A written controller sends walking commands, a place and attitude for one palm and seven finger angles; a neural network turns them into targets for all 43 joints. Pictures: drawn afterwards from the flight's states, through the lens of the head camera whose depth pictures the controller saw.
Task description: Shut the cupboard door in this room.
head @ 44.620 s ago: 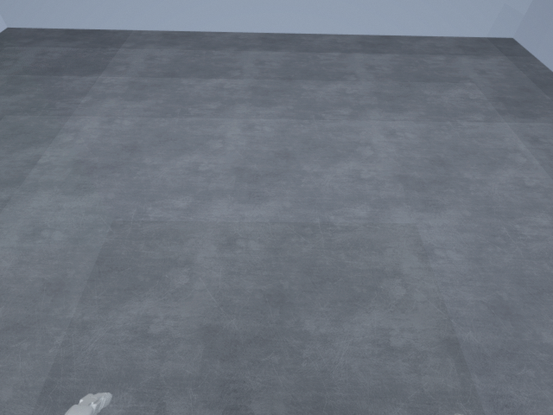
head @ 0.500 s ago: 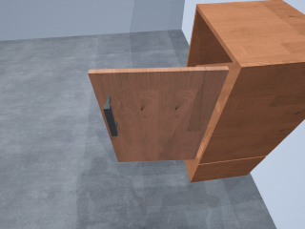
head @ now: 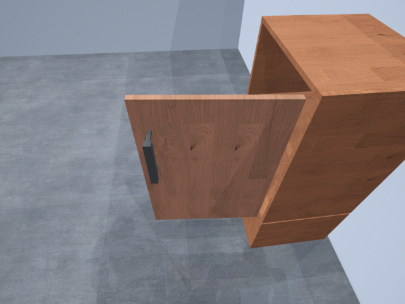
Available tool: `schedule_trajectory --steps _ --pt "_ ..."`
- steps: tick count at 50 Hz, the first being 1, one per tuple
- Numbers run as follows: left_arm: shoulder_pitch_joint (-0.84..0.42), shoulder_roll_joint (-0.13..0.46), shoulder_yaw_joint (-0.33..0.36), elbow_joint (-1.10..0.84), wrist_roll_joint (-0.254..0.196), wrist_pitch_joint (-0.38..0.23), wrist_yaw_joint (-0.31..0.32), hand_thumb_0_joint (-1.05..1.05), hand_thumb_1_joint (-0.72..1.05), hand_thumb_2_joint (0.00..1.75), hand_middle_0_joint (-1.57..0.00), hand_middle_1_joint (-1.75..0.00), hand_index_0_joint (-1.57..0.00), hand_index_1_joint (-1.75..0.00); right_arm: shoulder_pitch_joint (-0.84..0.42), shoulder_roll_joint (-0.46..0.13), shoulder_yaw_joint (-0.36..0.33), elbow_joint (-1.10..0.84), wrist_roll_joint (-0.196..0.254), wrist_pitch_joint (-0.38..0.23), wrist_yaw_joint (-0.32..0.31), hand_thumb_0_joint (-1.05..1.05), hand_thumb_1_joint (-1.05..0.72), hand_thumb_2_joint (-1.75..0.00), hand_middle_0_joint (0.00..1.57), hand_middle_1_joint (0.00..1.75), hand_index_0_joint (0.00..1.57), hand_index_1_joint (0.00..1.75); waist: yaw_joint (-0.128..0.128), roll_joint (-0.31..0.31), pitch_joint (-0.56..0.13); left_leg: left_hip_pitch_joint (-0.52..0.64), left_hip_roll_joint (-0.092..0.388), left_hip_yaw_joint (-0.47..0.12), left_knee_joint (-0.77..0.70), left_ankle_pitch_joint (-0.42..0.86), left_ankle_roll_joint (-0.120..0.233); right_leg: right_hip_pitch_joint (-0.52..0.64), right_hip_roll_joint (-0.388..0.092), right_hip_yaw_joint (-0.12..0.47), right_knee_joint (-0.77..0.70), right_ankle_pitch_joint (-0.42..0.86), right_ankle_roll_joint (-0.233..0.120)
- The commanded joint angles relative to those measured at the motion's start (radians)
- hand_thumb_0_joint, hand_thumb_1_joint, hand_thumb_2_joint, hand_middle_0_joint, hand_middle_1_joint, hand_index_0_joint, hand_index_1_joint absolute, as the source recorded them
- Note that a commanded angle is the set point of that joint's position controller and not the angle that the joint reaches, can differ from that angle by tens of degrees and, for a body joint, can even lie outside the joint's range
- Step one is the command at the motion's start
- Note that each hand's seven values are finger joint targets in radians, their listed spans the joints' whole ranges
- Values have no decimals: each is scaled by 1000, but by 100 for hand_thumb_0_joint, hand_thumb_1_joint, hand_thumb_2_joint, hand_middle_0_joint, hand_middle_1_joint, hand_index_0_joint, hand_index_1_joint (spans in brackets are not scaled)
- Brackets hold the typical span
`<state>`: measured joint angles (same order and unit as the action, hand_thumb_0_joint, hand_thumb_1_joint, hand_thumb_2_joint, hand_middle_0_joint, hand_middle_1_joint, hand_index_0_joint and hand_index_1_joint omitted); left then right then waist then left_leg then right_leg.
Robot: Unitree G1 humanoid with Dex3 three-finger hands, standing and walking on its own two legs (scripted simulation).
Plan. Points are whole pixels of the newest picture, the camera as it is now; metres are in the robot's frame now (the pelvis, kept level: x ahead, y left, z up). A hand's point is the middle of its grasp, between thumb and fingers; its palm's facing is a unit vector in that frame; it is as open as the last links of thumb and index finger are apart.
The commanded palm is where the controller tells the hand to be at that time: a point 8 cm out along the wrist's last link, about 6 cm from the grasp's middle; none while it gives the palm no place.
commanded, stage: raise the hand and make a fist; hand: left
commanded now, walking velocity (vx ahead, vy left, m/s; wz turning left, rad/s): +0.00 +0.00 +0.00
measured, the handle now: (152, 157) +0.47 +0.17 -0.03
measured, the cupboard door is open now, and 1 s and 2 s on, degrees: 85 85 85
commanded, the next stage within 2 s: bring the fist close to the handle in 1.94 s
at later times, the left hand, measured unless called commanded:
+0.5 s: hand out of the picture +0.11 +0.17 -0.09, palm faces +0.21 -0.98 -0.03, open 5.9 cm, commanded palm +0.11 +0.22 -0.06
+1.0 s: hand (111, 267) +0.19 +0.19 -0.04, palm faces +0.15 -0.99 -0.05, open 3.6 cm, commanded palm +0.15 +0.24 -0.04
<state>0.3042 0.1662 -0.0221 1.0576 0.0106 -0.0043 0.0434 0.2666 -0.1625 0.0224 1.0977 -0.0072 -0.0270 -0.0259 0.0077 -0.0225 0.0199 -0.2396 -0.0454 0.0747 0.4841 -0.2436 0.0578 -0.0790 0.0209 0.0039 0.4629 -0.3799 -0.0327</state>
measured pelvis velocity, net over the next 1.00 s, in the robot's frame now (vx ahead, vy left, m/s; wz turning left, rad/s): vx -0.01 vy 0.00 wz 0.03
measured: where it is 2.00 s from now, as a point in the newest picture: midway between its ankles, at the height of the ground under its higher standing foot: outside the picture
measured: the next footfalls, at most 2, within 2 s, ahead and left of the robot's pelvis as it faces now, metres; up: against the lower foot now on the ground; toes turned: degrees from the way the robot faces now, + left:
right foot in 0.20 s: +0.05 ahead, -0.08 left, +0.00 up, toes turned +1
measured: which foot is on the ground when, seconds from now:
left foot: down 0.00-1.00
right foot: down 0.00-0.06, up 0.08-0.18, down 0.20-1.00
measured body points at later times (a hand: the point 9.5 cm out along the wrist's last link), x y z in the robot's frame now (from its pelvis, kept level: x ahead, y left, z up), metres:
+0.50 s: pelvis -0.04 -0.03 -0.11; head -0.01 -0.02 +0.34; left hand +0.09 +0.23 -0.09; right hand +0.20 -0.26 -0.14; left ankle +0.01 +0.08 -0.74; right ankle +0.01 -0.08 -0.74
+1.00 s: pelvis -0.01 +0.00 -0.10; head +0.07 +0.00 +0.34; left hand +0.18 +0.25 -0.03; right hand +0.17 -0.24 -0.19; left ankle +0.01 +0.08 -0.74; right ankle +0.01 -0.08 -0.74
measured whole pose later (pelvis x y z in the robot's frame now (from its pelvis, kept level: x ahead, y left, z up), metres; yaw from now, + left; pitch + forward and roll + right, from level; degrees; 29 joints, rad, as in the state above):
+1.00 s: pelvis -0.01 +0.00 -0.10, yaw +1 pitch +18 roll -2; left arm 0.51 0.17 0.13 -0.11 -0.27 -0.49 -0.15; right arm 0.26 -0.25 -0.02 0.56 0.02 -0.21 -0.03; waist 0.02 0.04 -0.17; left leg -0.98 -0.06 0.00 1.22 -0.55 0.07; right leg -0.96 0.06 -0.09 1.18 -0.54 -0.07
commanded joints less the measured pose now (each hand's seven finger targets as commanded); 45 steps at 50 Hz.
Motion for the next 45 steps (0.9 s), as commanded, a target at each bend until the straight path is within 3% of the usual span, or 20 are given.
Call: schedule_trajectory --steps 1,2,3,4,5,6,9,10,12,13,15,18,23,27,30,33,34,37,40,45 --pt "129 96 19 -11 21 -47 43 0 90 90 -20 -30 -20 -30 -24 -129 -22 -107 2 -16 -5 0 -90 -90 20 30 20 30 4 21 76 39 139 -126 144 454 -13 -182 -141 131 -95 662 25" --pt "-711 663 428 -1660 -107 -301 86 0 90 90 -20 -30 -20 -30 109 -341 -78 -345 37 -210 -75 0 -90 -90 20 30 20 30 -167 174 -343 471 91 -146 151 583 -7 -290 -35 -65 246 716 20" --pt "18 177 33 -1333 -133 -231 97 0 90 90 -22 -32 -22 -32 39 -213 12 -350 84 -321 -100 0 -90 -90 20 30 20 30 -75 510 -477 657 163 -227 44 729 -26 -399 18 -85 464 175 22" --pt "17 158 69 -1317 -164 -187 141 0 90 90 -24 -34 -24 -34 13 -214 -13 -299 67 -347 -93 0 -90 -90 20 30 20 30 -41 347 -462 467 150 -240 -22 691 -80 -337 21 -69 501 24 6" --pt "245 -122 -83 -975 -145 -60 116 0 90 90 -25 -36 -25 -36 -5 -151 -28 -259 61 -335 -57 0 -90 -90 20 30 20 30 -65 194 -234 227 163 -224 -116 535 -60 -452 -1 -56 473 -7 14" --pt "7 -44 -56 -1203 -161 -89 101 0 90 90 -27 -38 -27 -38 15 -205 -69 -350 54 -326 -16 0 -90 -90 20 30 20 30 -67 113 -148 82 140 -224 -57 343 -63 -462 -25 -51 380 -7 8" --pt "80 8 53 -918 -156 -229 34 0 90 90 -33 -44 -33 -44 -68 -205 -78 -453 42 -346 4 0 -90 -90 20 30 20 30 -62 -127 74 -300 34 -167 177 -169 -61 -582 -47 -46 149 -124 -7" --pt "148 -10 76 -839 -177 -302 -4 0 90 90 -35 -46 -35 -46 -88 -199 -72 -487 33 -344 11 0 -90 -90 20 30 20 30 -42 -278 46 -401 20 -152 272 -191 -61 -629 -57 -8 155 -258 -3" --pt "293 4 173 -834 -242 -454 -131 0 90 90 -38 -50 -38 -50 -116 -220 -90 -553 12 -326 29 0 -90 -90 20 30 20 30 31 -269 -136 -503 3 -103 390 -147 -71 -616 -49 14 275 -202 -13" --pt "311 52 225 -823 -286 -531 -197 0 90 90 -40 -52 -40 -52 -151 -201 -94 -571 16 -316 28 0 -90 -90 20 30 20 30 52 -367 -118 -653 -6 -94 465 -217 -80 -630 -74 102 290 -283 3" --pt "313 76 230 -820 -317 -600 -300 0 90 90 -44 -56 -44 -56 -184 -207 -100 -645 32 -286 39 0 -90 -90 20 30 20 30 62 -297 -115 -788 -15 -78 544 -291 -82 -603 -112 242 304 -391 11" --pt "227 180 270 -1006 -291 -548 -297 0 90 90 -49 -62 -49 -62 -228 -206 -98 -767 45 -250 41 0 -90 -90 20 30 20 30 88 -2 -157 -812 -30 -48 574 -343 -57 -605 -104 288 297 -562 -1" --pt "-3 194 242 -1467 -284 -600 -164 0 90 90 -58 -72 -58 -72 -168 -180 -82 -792 33 -272 18 0 -90 -90 20 30 20 30 10 132 -331 -724 4 -104 629 -338 -25 -707 -56 250 374 -483 -5" --pt "-2 130 113 -1504 -272 -716 -174 0 90 90 -66 -80 -66 -80 -115 -193 -71 -700 24 -326 0 0 -90 -90 20 30 20 30 -70 126 -325 -709 23 -144 680 -276 -14 -795 -18 175 454 -306 -6" --pt "37 134 98 -1335 -273 -664 -248 0 90 90 -71 -86 -71 -86 -101 -208 -63 -666 29 -331 -15 0 -90 -90 20 30 20 30 -95 51 -294 -780 29 -153 723 -258 -8 -787 -26 164 459 -259 15" --pt "188 141 153 -1180 -290 -484 -312 0 90 90 -77 -92 -77 -92 -102 -210 -69 -695 56 -290 -28 0 -90 -90 20 30 20 30 -35 -62 -334 -823 31 -143 698 -220 -9 -649 -59 204 412 -205 51" --pt "239 156 199 -1145 -303 -415 -322 0 90 90 -79 -94 -79 -94 -116 -200 -71 -713 64 -270 -31 0 -90 -90 20 30 20 30 6 -61 -374 -827 25 -140 693 -193 -13 -577 -74 235 407 -152 64" --pt "230 193 301 -1294 -337 -309 -290 0 90 90 -84 -100 -84 -100 -123 -173 -69 -759 68 -226 -34 0 -90 -90 20 30 20 30 52 -62 -495 -777 19 -138 659 -100 -26 -417 -106 256 415 78 95" --pt "232 159 322 -1397 -332 -364 -200 0 90 90 -90 -106 -90 -106 -117 -142 -68 -743 49 -220 -28 0 -90 -90 20 30 20 30 68 -17 -504 -708 28 -149 613 6 -32 -414 -61 153 504 310 62" --pt "191 70 174 -1346 -277 -533 -166 0 90 90 -99 -116 -99 -116 -86 -160 -73 -695 20 -237 -9 0 -90 -90 20 30 20 30 -7 -8 -387 -674 30 -160 610 28 -32 -630 -16 50 580 268 28"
